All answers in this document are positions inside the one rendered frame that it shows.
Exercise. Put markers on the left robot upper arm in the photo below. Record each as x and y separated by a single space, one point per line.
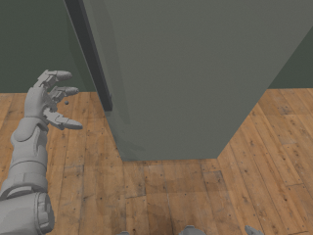
30 214

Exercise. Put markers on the fridge door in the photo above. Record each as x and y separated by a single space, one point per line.
185 74

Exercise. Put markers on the handle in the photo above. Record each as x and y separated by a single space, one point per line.
84 33

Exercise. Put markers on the left robot forearm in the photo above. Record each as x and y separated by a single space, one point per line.
28 167

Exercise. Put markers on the robot right shin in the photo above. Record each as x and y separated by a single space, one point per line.
189 226

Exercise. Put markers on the robot right hand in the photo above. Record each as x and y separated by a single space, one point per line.
252 231

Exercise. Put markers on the robot left hand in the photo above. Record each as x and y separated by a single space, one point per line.
37 100

